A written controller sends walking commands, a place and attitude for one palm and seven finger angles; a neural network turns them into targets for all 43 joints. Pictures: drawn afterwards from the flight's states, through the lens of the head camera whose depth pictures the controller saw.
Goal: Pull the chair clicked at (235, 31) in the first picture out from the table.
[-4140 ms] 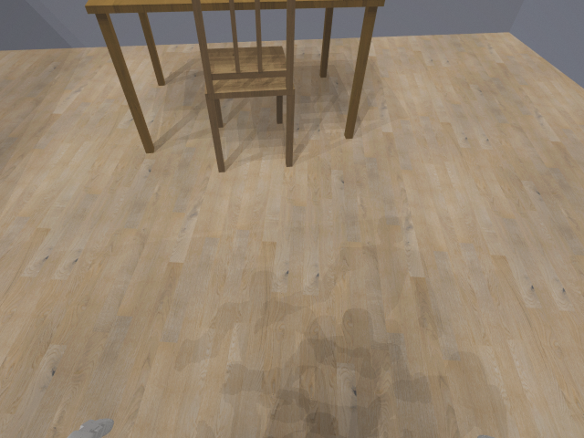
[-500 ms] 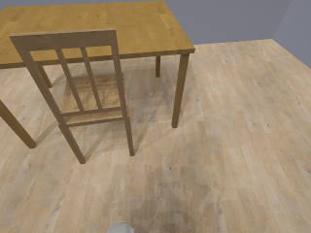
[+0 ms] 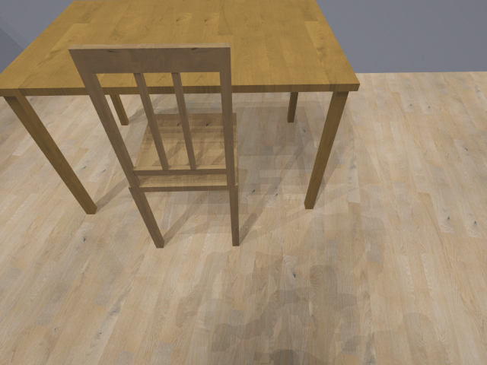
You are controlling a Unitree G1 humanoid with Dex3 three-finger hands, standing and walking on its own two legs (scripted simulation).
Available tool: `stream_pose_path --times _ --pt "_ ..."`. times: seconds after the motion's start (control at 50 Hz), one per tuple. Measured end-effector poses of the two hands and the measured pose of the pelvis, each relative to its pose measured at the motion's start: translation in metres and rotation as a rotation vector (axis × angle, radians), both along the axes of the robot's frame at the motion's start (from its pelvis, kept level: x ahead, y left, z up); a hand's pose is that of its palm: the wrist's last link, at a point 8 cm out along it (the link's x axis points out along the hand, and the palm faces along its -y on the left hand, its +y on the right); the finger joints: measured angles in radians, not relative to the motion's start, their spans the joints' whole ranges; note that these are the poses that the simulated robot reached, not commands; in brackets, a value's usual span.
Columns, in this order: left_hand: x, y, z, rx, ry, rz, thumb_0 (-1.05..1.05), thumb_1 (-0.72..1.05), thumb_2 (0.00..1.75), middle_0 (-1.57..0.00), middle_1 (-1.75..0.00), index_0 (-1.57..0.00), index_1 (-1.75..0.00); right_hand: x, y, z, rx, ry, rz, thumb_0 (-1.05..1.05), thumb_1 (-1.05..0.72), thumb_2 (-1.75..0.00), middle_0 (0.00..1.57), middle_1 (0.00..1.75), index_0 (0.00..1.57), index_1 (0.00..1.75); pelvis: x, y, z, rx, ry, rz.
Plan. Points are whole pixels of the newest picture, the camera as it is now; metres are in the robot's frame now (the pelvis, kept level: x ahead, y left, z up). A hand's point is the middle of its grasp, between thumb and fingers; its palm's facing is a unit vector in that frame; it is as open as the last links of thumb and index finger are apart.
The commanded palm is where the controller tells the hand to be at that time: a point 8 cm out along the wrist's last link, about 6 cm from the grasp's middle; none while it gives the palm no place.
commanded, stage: take the last steps up to it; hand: left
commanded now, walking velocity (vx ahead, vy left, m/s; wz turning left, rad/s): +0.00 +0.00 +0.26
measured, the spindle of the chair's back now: (153, 126) +0.72 +0.31 -0.07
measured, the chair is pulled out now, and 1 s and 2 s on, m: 0.00 0.00 0.00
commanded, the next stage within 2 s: come to a stop and stand still in 1.18 s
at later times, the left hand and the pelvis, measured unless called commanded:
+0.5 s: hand out of the picture -0.06 +0.22 -0.18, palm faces +0.20 -0.96 -0.20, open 7.4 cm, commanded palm none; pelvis +0.02 +0.03 +0.00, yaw +8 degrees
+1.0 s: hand (150, 314) +0.24 +0.21 -0.16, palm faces +0.18 -0.96 -0.20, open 7.3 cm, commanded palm none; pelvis +0.17 +0.03 -0.01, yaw +8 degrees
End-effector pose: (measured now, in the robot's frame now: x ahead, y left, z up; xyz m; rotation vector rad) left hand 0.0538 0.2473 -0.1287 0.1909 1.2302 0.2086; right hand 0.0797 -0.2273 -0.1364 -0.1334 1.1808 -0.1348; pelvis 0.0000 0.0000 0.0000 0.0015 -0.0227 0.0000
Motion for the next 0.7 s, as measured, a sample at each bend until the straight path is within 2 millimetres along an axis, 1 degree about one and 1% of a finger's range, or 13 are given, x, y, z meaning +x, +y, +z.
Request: stream_pose_path --times 0.04,0.08,0.18,0.26,0.34,0.4,0.44,0.48,0.5,0.54,0.58,0.64,0.7 --pt "0.002 -0.008 0.000 0.017 -0.033 0.001 0.01 0.91 0.90 -0.20 -0.30 -0.19 -0.30 -0.005 -0.010 -0.009 0.013 0.012 -0.003 0.00 -0.91 -0.90 0.21 0.30 0.20 0.30 -0.001 -0.009 -0.005 0.013 -0.003 0.011" --pt "-0.001 -0.017 0.004 0.018 -0.047 0.006 0.01 0.91 0.90 -0.20 -0.30 -0.19 -0.30 -0.010 -0.018 -0.012 0.017 0.038 -0.001 0.00 -0.91 -0.90 0.21 0.30 0.20 0.30 -0.002 -0.015 -0.005 0.008 -0.011 0.032" --pt "-0.017 -0.032 0.009 -0.009 -0.044 0.040 0.01 0.91 0.90 -0.20 -0.30 -0.20 -0.30 -0.022 -0.033 -0.006 -0.001 0.095 0.021 0.00 -0.91 -0.90 0.20 0.30 0.20 0.30 -0.004 -0.020 0.003 0.014 -0.012 0.068" --pt "-0.038 -0.032 0.007 -0.030 -0.020 0.085 0.01 0.91 0.90 -0.21 -0.30 -0.20 -0.30 -0.028 -0.036 0.001 -0.022 0.135 0.056 0.01 -0.91 -0.90 0.20 0.30 0.20 0.30 -0.002 -0.019 0.008 0.014 -0.004 0.101" --pt "-0.069 -0.022 0.002 -0.051 0.040 0.139 0.01 0.92 0.90 -0.21 -0.30 -0.20 -0.30 -0.020 -0.027 0.008 -0.044 0.157 0.105 0.01 -0.91 -0.90 0.20 0.30 0.20 0.30 0.001 -0.008 0.009 0.012 0.008 0.127" --pt "-0.097 -0.009 -0.005 -0.069 0.115 0.184 0.01 0.91 0.90 -0.21 -0.30 -0.20 -0.30 -0.004 -0.011 0.012 -0.061 0.136 0.141 0.01 -0.91 -0.90 0.20 0.30 0.20 0.30 0.006 0.005 0.008 0.004 0.015 0.139" --pt "-0.113 0.001 -0.014 -0.083 0.173 0.211 0.01 0.91 0.90 -0.21 -0.30 -0.20 -0.30 0.007 0.001 0.010 -0.077 0.102 0.158 0.01 -0.91 -0.90 0.20 0.30 0.20 0.30 0.011 0.018 0.001 -0.015 0.019 0.142" --pt "-0.123 0.011 -0.019 -0.093 0.234 0.219 0.01 0.91 0.90 -0.21 -0.30 -0.20 -0.30 0.012 0.014 0.010 -0.084 0.078 0.154 0.01 -0.91 -0.90 0.20 0.30 0.20 0.30 0.015 0.027 -0.002 -0.012 0.015 0.138" --pt "-0.124 0.016 -0.019 -0.094 0.258 0.214 0.01 0.91 0.90 -0.20 -0.30 -0.20 -0.30 0.012 0.020 0.011 -0.081 0.072 0.148 0.01 -0.91 -0.90 0.20 0.30 0.20 0.30 0.018 0.031 -0.001 -0.010 0.013 0.132" --pt "-0.115 0.023 -0.016 -0.098 0.274 0.201 0.01 0.91 0.90 -0.20 -0.30 -0.20 -0.30 0.009 0.031 0.013 -0.072 0.079 0.132 0.00 -0.91 -0.90 0.20 0.30 0.20 0.30 0.026 0.036 0.003 -0.010 0.010 0.128" --pt "-0.097 0.030 -0.012 -0.097 0.253 0.188 0.01 0.91 0.90 -0.20 -0.30 -0.19 -0.30 0.002 0.041 0.013 -0.058 0.109 0.117 0.00 -0.91 -0.90 0.20 0.30 0.20 0.30 0.035 0.041 0.007 -0.006 0.008 0.127" --pt "-0.058 0.037 -0.008 -0.089 0.190 0.169 0.01 0.91 0.90 -0.20 -0.30 -0.19 -0.30 -0.010 0.055 0.009 -0.028 0.173 0.099 0.00 -0.91 -0.90 0.20 0.30 0.20 0.30 0.050 0.046 0.009 0.002 0.007 0.127" --pt "-0.011 0.039 -0.007 -0.081 0.121 0.145 0.01 0.91 0.90 -0.20 -0.30 -0.19 -0.30 -0.019 0.064 0.003 0.002 0.240 0.075 0.00 -0.91 -0.90 0.20 0.30 0.20 0.30 0.067 0.048 0.008 0.013 0.004 0.127"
